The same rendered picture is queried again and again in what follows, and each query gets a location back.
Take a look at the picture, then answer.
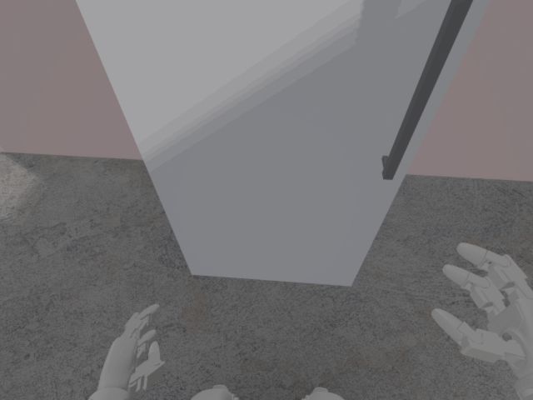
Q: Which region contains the left robot hand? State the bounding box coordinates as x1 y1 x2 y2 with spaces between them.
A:
97 304 165 398

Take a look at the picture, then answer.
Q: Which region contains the handle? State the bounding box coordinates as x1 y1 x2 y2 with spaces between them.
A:
381 0 473 180

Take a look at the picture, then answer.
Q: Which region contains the robot left shin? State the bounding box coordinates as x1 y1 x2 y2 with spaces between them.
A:
212 385 229 392

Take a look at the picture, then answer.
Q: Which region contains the fridge door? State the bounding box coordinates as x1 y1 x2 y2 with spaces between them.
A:
76 0 491 287

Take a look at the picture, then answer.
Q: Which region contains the right robot hand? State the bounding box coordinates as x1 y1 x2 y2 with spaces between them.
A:
431 242 533 378

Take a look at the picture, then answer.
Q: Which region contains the right robot forearm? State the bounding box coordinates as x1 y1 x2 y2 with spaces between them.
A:
514 372 533 400

